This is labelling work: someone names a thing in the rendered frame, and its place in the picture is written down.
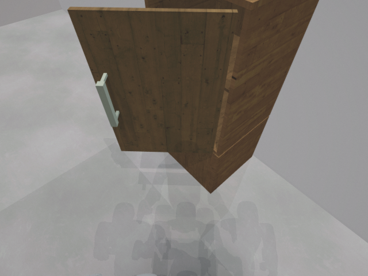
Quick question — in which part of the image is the cupboard door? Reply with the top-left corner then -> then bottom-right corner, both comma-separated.
67,7 -> 238,154

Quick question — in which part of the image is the handle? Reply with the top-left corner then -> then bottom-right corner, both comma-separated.
96,73 -> 120,127

